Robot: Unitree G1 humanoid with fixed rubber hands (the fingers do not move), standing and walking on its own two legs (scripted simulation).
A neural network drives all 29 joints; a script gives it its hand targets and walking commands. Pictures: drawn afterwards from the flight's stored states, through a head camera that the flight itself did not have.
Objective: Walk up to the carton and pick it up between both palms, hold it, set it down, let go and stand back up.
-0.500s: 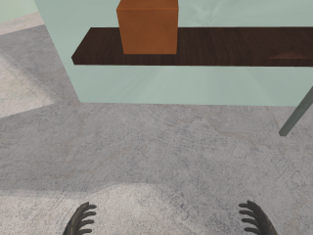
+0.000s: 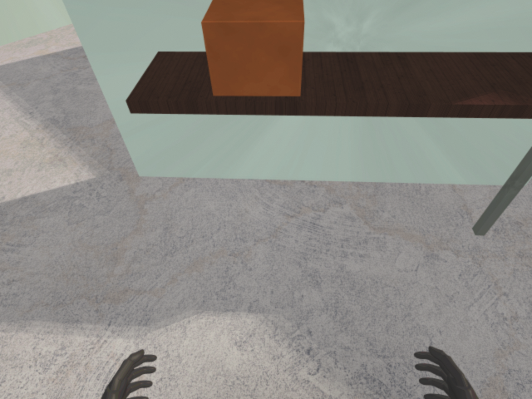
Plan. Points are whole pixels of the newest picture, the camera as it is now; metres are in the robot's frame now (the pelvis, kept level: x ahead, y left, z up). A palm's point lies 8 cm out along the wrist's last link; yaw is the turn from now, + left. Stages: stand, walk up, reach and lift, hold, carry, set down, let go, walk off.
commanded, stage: stand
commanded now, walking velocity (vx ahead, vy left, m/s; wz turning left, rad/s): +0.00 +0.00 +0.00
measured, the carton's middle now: (257, 43) +1.12 +0.05 +0.04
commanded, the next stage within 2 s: walk up in 0.74 s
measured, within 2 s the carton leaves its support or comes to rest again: neither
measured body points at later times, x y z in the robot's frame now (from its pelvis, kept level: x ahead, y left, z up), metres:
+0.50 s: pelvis +0.00 +0.00 +0.00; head +0.00 +0.00 +0.45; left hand +0.14 +0.26 -0.08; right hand +0.14 -0.26 -0.09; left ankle +0.02 +0.12 -0.73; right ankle +0.01 -0.12 -0.73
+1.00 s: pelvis +0.00 +0.00 +0.00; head -0.01 +0.00 +0.45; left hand +0.12 +0.27 -0.09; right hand +0.14 -0.26 -0.08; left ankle +0.01 +0.12 -0.72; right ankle +0.01 -0.12 -0.72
